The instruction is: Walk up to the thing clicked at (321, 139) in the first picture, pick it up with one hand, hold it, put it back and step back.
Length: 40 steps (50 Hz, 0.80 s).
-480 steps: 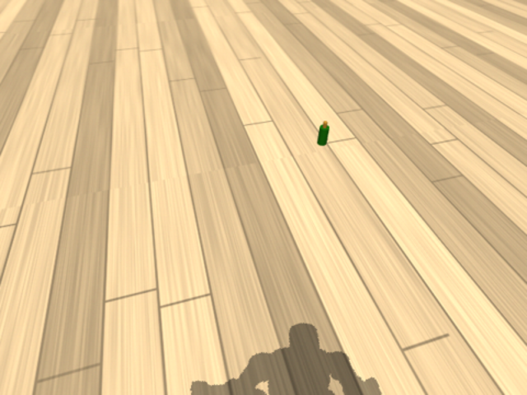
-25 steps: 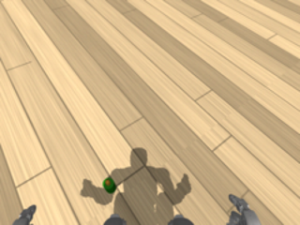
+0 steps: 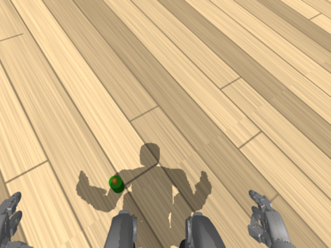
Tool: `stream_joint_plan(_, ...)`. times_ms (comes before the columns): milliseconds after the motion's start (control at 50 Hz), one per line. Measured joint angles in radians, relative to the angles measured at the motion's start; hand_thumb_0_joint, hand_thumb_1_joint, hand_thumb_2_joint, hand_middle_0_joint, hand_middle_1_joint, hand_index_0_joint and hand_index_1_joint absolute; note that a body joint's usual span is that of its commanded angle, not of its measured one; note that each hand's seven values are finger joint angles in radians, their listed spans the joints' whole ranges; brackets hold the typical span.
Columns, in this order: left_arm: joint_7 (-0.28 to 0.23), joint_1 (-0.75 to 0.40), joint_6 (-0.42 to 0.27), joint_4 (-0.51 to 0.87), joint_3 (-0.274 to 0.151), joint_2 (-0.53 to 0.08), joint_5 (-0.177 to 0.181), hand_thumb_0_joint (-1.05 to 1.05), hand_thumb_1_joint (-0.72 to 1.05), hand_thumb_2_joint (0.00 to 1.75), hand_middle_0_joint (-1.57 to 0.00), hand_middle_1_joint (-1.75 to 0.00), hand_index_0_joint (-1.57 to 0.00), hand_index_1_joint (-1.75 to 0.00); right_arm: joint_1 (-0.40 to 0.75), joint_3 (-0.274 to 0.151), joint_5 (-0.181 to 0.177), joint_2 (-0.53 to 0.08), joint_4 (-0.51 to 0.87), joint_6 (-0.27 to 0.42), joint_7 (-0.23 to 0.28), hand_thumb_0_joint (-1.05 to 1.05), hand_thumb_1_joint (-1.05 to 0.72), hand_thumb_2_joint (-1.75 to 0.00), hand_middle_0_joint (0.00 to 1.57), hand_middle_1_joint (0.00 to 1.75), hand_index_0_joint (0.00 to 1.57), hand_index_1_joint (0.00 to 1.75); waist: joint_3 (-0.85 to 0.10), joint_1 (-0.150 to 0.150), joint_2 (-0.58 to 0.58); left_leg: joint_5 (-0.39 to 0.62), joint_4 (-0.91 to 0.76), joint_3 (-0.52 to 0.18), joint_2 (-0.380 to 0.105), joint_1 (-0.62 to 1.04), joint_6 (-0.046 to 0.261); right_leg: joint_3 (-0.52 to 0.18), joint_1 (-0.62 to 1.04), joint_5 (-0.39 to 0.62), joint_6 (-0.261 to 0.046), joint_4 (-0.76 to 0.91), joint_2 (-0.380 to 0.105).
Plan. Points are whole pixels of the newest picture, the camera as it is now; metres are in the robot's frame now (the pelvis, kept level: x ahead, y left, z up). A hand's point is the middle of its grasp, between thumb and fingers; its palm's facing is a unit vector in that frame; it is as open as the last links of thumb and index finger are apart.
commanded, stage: go down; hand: left
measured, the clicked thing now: (116, 183) +0.40 +0.20 -0.54
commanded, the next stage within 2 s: approach in 1.86 s
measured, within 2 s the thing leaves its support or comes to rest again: neither
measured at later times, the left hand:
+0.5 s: hand (35, 198) +0.28 +0.35 -0.17, palm faces +0.14 -0.97 -0.22, open 17.0 cm
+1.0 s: hand (38, 188) +0.31 +0.37 -0.21, palm faces +0.13 -0.98 -0.17, open 17.1 cm
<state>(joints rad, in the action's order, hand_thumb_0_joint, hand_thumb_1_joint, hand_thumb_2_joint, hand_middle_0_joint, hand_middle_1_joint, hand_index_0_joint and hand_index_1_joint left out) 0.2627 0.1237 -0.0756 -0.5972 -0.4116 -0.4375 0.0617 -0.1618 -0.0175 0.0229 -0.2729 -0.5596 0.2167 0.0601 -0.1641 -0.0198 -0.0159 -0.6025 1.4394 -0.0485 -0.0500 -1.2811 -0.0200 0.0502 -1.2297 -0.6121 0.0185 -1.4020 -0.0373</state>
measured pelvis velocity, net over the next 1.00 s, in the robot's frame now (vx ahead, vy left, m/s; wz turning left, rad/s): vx -0.06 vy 0.00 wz -0.07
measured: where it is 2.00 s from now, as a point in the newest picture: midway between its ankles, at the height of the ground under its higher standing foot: outside the picture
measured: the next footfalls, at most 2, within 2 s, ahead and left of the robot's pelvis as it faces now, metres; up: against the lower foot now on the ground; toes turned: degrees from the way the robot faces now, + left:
none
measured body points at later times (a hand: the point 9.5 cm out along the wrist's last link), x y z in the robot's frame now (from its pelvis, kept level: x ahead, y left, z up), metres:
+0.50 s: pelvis -0.05 -0.01 -0.13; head +0.14 +0.03 +0.28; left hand +0.26 +0.41 -0.16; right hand +0.12 -0.28 -0.24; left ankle +0.03 +0.13 -0.59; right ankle +0.02 -0.14 -0.59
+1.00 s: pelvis -0.06 +0.00 -0.19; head +0.14 +0.04 +0.21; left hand +0.30 +0.43 -0.19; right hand +0.09 -0.29 -0.30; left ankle +0.03 +0.13 -0.59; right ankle +0.02 -0.14 -0.59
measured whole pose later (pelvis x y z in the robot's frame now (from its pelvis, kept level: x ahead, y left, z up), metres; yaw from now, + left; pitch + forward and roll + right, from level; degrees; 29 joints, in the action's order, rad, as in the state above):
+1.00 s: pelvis -0.06 +0.00 -0.19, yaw -4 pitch +32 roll -5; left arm 0.62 -0.44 -0.39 -0.97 -0.74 -0.75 0.16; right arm -0.10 0.05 0.04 -0.34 -0.70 0.17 0.04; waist -0.13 -0.04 -0.03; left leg -0.68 2.11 -0.12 -0.05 -2.00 -0.03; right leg 0.06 -1.94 -0.68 0.01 -2.06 -0.02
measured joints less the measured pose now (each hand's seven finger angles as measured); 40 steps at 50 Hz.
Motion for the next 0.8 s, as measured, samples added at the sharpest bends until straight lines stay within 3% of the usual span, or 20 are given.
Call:
stream_joint_plan(80, 0.066, -0.085, -0.098, -0.022, -0.038, -0.037, 0.022, -0.01, -0.55, 0.05, -0.08, -0.10, -0.08, -0.09, 0.024, -0.004, 0.003, -0.016, -0.024, -0.005, -0.003, 0.01, -0.94, -0.91, 0.20, 0.30, 0.21, 0.30, -0.004, 0.000, -0.005, -0.032, 0.129, -0.006, 0.000, -0.141, -0.003, -0.003, -0.142, -0.034, -0.001, -0.132, 0.000)
stream_joint_plan(160, 0.105, -0.172, -0.150, -0.060, -0.076, -0.064, 0.037, -0.01, -0.54, 0.07, -0.07, -0.11, -0.07, -0.10, 0.043, -0.001, 0.003, -0.022, -0.049, -0.019, -0.007, 0.01, -0.93, -0.90, 0.20, 0.30, 0.21, 0.30, -0.003, 0.002, -0.003, -0.051, 0.226, -0.012, -0.005, -0.251, -0.005, -0.006, -0.253, -0.051, -0.002, -0.228, 0.006)
stream_joint_plan(420, 0.196, -0.333, -0.228, -0.210, -0.199, -0.155, 0.072, -0.01, -0.49, 0.13, -0.06, -0.13, -0.05, -0.13, 0.047, 0.023, 0.005, -0.025, -0.106, -0.044, -0.016, 0.01, -0.90, -0.90, 0.20, 0.30, 0.21, 0.30, -0.007, 0.005, 0.002, -0.057, 0.390, -0.032, -0.007, -0.454, -0.011, 0.000, -0.454, -0.058, -0.011, -0.392, 0.012)
stream_joint_plan(580, 0.270, -0.445, -0.279, -0.288, -0.242, -0.223, 0.067, -0.01, -0.46, 0.11, -0.05, -0.12, -0.05, -0.12, 0.055, 0.032, 0.012, -0.048, -0.118, -0.046, -0.017, 0.01, -0.89, -0.90, 0.20, 0.30, 0.21, 0.30, 0.017, -0.009, -0.005, -0.057, 0.490, -0.050, -0.007, -0.561, -0.012, 0.008, -0.557, -0.054, -0.010, -0.484, 0.017)
stream_joint_plan(800, 0.318, -0.490, -0.280, -0.317, -0.296, -0.278, 0.089, -0.01, -0.45, 0.10, -0.05, -0.11, -0.05, -0.10, 0.044, 0.050, 0.008, -0.061, -0.127, -0.054, -0.019, 0.01, -0.91, -0.90, 0.20, 0.30, 0.21, 0.30, 0.016, -0.025, -0.004, -0.074, 0.587, -0.061, -0.006, -0.650, -0.009, 0.010, -0.639, -0.067, -0.006, -0.570, 0.020)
